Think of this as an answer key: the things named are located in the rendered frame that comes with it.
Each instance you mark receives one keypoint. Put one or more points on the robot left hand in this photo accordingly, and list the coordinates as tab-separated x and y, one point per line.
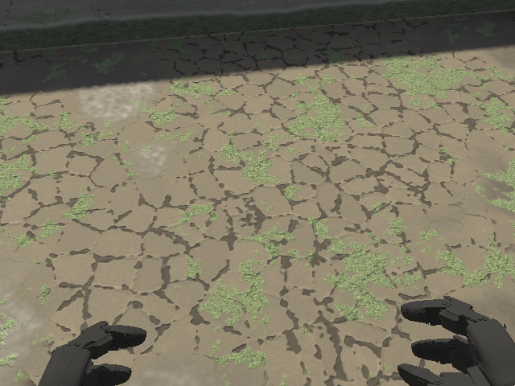
71	364

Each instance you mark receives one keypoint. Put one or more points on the robot right hand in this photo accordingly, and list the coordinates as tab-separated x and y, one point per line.
487	358

